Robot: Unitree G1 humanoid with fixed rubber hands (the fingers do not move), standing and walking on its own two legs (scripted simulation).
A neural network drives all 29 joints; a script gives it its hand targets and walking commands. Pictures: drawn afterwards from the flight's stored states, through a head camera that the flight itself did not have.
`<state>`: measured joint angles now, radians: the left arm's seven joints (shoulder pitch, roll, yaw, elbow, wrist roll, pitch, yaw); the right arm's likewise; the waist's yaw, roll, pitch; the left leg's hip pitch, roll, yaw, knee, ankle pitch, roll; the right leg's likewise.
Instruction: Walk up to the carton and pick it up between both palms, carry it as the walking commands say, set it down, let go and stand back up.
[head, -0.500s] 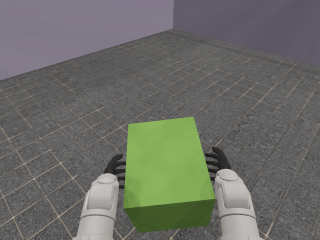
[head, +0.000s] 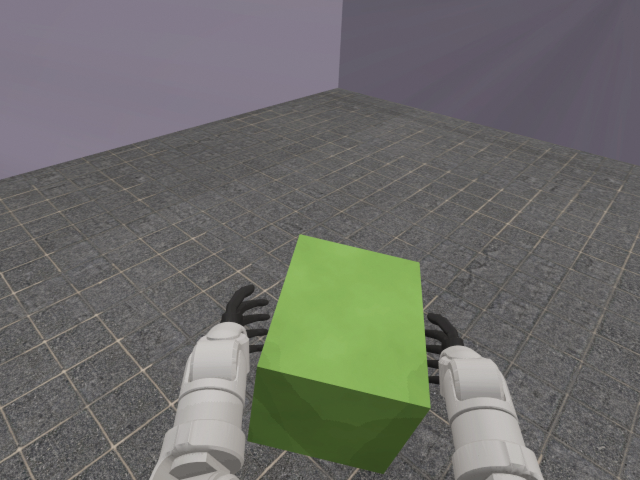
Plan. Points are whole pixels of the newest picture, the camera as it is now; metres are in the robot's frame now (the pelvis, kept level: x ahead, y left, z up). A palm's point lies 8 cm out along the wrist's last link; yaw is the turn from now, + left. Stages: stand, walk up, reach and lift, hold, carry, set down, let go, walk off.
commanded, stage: hold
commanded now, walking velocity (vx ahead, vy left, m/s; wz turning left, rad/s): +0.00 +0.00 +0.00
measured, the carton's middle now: (338, 346) +0.37 -0.01 -0.01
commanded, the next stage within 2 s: carry in 0.26 s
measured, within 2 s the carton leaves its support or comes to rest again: neither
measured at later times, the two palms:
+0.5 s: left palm (229, 310) +0.36 +0.15 +0.07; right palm (426, 316) +0.37 -0.14 +0.06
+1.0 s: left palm (148, 337) +0.32 +0.25 +0.05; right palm (345, 300) +0.40 -0.02 +0.06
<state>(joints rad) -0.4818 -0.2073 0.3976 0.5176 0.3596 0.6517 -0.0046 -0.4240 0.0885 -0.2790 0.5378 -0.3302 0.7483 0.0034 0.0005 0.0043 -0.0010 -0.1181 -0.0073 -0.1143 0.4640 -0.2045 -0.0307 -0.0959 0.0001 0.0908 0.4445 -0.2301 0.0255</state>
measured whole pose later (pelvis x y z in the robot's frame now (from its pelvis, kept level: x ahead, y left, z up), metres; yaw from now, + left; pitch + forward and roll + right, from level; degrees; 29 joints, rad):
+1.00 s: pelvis +0.04 +0.03 -0.03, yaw +19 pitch +6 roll -2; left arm -0.47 -0.22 0.21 -0.07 0.16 1.05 0.19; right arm -0.44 0.18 -0.28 -0.12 -0.13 1.09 -0.22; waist -0.02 0.00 -0.02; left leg -0.53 -0.02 -0.05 0.75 -0.31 0.01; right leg -0.39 -0.15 -0.23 0.72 -0.40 0.06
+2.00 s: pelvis -0.03 +0.04 -0.02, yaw +43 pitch +5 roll +0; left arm -0.47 -0.21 0.23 -0.12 0.12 1.02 0.21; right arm -0.47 0.21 -0.28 -0.14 -0.13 1.04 -0.24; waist 0.05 0.01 0.02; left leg -0.53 -0.10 -0.09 0.63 -0.18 0.03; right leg -0.40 -0.03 -0.08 0.74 -0.52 0.09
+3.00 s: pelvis -0.13 +0.04 -0.03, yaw +82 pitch +4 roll +0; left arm -0.49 -0.23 0.26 -0.12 0.12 1.09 0.29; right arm -0.52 0.22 -0.28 -0.10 -0.13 1.06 -0.27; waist -0.03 -0.01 0.06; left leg -0.49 -0.03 -0.04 0.72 -0.29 0.00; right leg -0.39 -0.23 -0.25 0.86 -0.47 0.07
